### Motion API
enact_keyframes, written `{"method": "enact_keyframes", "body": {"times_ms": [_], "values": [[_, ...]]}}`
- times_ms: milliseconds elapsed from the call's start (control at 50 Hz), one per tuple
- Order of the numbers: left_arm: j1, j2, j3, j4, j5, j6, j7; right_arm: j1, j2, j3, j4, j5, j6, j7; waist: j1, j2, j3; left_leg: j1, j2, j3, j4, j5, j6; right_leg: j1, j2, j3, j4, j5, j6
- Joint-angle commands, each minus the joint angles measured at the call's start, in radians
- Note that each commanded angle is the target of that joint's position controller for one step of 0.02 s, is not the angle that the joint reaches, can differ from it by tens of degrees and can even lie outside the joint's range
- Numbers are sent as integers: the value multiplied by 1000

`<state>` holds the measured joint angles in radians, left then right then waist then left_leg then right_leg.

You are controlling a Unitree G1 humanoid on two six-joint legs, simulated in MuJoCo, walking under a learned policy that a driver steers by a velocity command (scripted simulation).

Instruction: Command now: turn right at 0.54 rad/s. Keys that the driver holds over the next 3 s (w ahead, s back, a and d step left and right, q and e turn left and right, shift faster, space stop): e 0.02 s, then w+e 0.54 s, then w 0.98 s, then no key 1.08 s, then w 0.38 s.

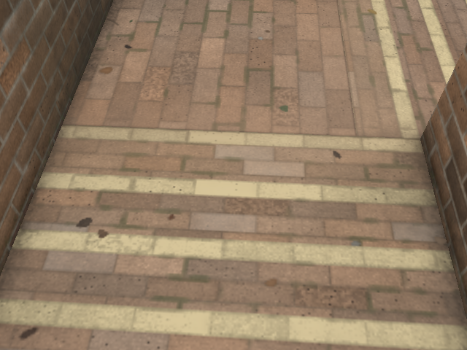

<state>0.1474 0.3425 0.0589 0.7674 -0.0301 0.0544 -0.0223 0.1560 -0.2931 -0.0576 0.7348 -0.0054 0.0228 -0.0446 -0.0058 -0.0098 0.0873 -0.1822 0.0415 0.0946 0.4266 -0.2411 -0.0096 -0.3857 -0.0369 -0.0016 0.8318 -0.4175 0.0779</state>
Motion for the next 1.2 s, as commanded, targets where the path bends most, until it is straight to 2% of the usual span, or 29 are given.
{"method": "enact_keyframes", "body": {"times_ms": [20, 60, 80, 100, 120, 140, 180, 240, 360, 460, 520, 560, 580, 600, 620, 640, 660, 680, 740, 820, 920, 980, 1000, 1020, 1040, 1060, 1100, 1140, 1200], "values": [[6, 95, 28, -87, 2, -6, -12, -17, -214, -60, -45, 18, -6, 5, -1, 164, -153, 107, 252, -127, -29, 450, 201, 67, 19, -69, -181, 92, -28], [102, 111, 46, -57, 5, 3, -2, 8, -182, -55, -26, 31, -12, 14, 30, 111, -170, -23, 209, -62, 66, 100, 123, 255, 67, -83, -343, 189, -94], [181, 168, 69, -39, -4, 4, 11, 24, -114, -37, -21, 7, -18, 25, 49, -60, -158, -225, 133, 32, 286, -166, 46, 406, -34, 102, -423, 193, -163], [238, 291, 90, -62, -4, -16, 18, -61, -51, -12, -106, -33, -28, 31, 63, -298, -154, -557, -40, 21, 581, -477, -27, 492, -299, 600, -517, 79, -365], [240, 255, 77, -75, 38, -56, 3, -147, -103, -28, -130, 5, -51, 29, 124, -169, -160, -628, -40, -163, 693, -432, -10, 426, -353, 755, -642, -178, -455], [192, 202, 60, -77, 42, -83, 2, -163, -147, -42, -131, 38, -64, 33, 86, -140, -71, -652, 4, -189, 687, -318, 22, 373, -324, 696, -681, -324, -408], [118, 135, 37, -89, 16, -96, 19, -120, -172, -58, -89, 16, -79, 28, 44, -117, -17, -615, 38, -183, 614, -142, 22, 330, -238, 547, -673, -243, -321], [140, 145, 35, -92, 28, -96, 43, -102, -144, -57, -73, -12, -107, 41, 28, -100, -41, -518, 10, -168, 497, 52, -16, 307, -155, 421, -683, -28, -287], [252, 140, 42, -67, 10, -109, 56, -175, -102, -40, -110, 7, -123, 52, 64, -122, -17, -494, -32, -178, 258, 186, -88, 311, -133, 371, -663, 89, -288], [279, 139, 47, -73, 5, -96, 49, -262, -95, -28, -163, 8, -138, 78, 94, -106, 6, -382, -74, -163, 126, 185, -68, 263, -136, 401, -595, 143, -291], [248, 147, 52, -81, 7, -86, 47, -188, -136, -45, -161, 19, -150, 82, 44, -169, -18, -224, -89, -159, 84, 134, -29, 254, -145, 444, -532, 267, -256], [210, 98, 35, -93, 11, -82, 47, -4, -185, -72, -124, 14, -161, 76, -67, -153, -112, 37, -76, -156, 1, 150, 33, 211, -75, 393, -322, 459, -196], [209, 32, 11, -113, 30, -82, 43, 171, -237, -85, -102, -2, -163, 68, -132, -49, -274, 310, 81, -303, 15, 54, 104, 87, -10, 315, -30, 345, -159], [349, -81, -25, -139, 9, -95, 42, 244, -328, -98, -76, -22, -156, 72, -50, 308, -397, 597, 329, -816, -77, -101, 272, -246, 145, 204, 317, -177, -96], [384, 27, -8, -92, -24, -103, 46, 239, -243, -84, -62, -3, -156, 82, -54, 264, -333, 540, 363, -967, -165, -271, 298, -377, 76, 213, 482, -138, -82], [271, 97, 9, -91, -27, -106, 45, 179, -171, -65, -75, 5, -152, 76, -68, 164, -181, 424, 310, -788, -161, -232, 263, -420, 30, 190, 535, -53, -81], [187, 112, 13, -99, -11, -107, 46, 133, -144, -54, -80, -1, -145, 73, -65, 84, -109, 301, 261, -621, -154, -95, 238, -386, -10, 157, 518, 17, -81], [133, 115, 16, -112, 19, -112, 44, 96, -126, -42, -84, -11, -136, 71, -45, 75, -65, 201, 209, -516, -170, 44, 232, -358, -31, 140, 463, 59, -78], [112, 51, 0, -124, 18, -111, 24, 88, -116, -32, -71, -8, -135, 64, -7, 114, -59, 94, 160, -381, -224, 203, 242, -257, -65, 99, 314, 77, -70], [5, -17, -47, -166, 45, -127, 1, 70, -198, -47, -61, 15, -132, 63, -19, 79, -30, 8, 133, -252, -268, 297, 256, -148, -70, 24, -51, 192, -48], [-90, 63, -32, -180, 32, -144, -22, 169, -228, -49, -22, 25, -119, 78, -61, 68, -32, 110, 159, -245, -237, 314, 229, -67, -18, -12, -238, 312, -84], [81, 121, 1, -141, 36, -137, -4, 159, -218, -39, -12, 22, -94, 79, 59, 43, -141, 132, 106, -178, 42, 575, 169, 194, 32, -41, -350, 300, -153], [242, 178, 25, -87, 32, -131, 10, 167, -148, -13, -18, 7, -96, 76, 122, 16, -248, 1, 54, -135, 270, 435, 123, 429, -53, 46, -334, 307, -196], [348, 313, 54, -70, 57, -128, 20, 223, -48, 24, -63, 4, -105, 75, 100, -216, -383, -335, -108, -97, 676, -51, 41, 706, -329, 573, -428, 120, -368], [366, 240, 40, -58, 41, -131, 14, 193, -115, 18, -68, 31, -122, 77, 125, -192, -407, -503, -132, -246, 811, -357, 32, 741, -394, 805, -565, -51, -430], [287, 205, 34, -63, 25, -134, 14, 152, -172, 8, -67, 65, -136, 75, 122, -141, -267, -606, -78, -257, 843, -283, 34, 688, -362, 674, -592, -102, -388], [159, 154, 21, -73, 35, -140, 21, 70, -179, 13, -76, 29, -135, 72, 70, -38, -129, -565, 23, -201, 728, -115, 42, 491, -290, 445, -605, 145, -317], [123, 136, 7, -73, 54, -153, 26, 55, -150, 14, -87, -3, -114, 75, 20, -24, -84, -482, 46, -207, 682, -19, 22, 374, -254, 353, -653, 336, -311], [139, 159, 13, -38, 37, -162, 33, 43, -106, 27, -97, -12, -92, 83, -12, -50, -48, -490, 50, -185, 582, 62, -13, 305, -231, 218, -715, 446, -314]]}}
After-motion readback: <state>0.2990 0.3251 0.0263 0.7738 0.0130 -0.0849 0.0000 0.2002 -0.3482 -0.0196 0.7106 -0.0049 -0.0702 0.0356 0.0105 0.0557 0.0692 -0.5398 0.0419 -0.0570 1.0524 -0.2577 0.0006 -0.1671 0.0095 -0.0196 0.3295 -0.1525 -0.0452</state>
